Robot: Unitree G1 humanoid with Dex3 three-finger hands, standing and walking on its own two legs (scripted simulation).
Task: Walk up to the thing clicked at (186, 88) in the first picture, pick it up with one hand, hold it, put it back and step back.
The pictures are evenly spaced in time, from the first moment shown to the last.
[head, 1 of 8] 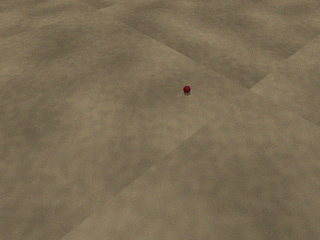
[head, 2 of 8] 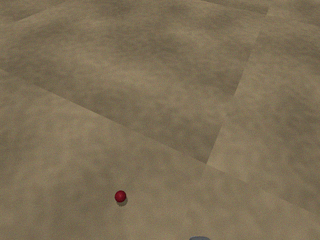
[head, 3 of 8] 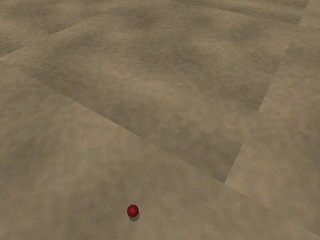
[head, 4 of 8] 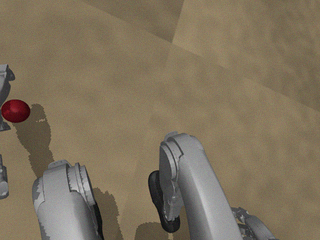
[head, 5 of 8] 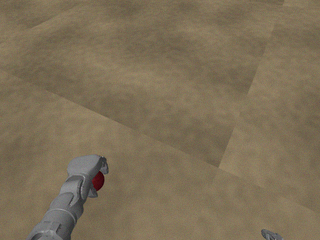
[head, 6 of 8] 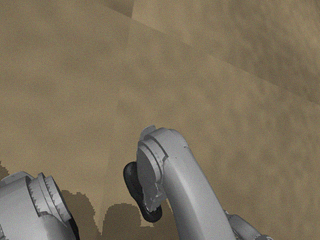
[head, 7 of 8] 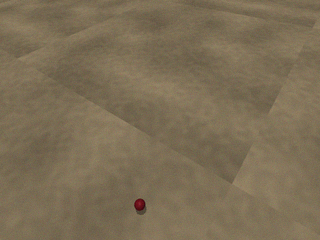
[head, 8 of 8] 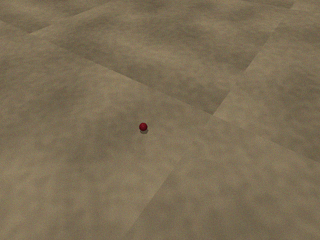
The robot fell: no
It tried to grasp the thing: yes
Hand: left
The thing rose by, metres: 0.67
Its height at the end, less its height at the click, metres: +0.00
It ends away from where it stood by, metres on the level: 0.01
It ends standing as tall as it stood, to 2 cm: yes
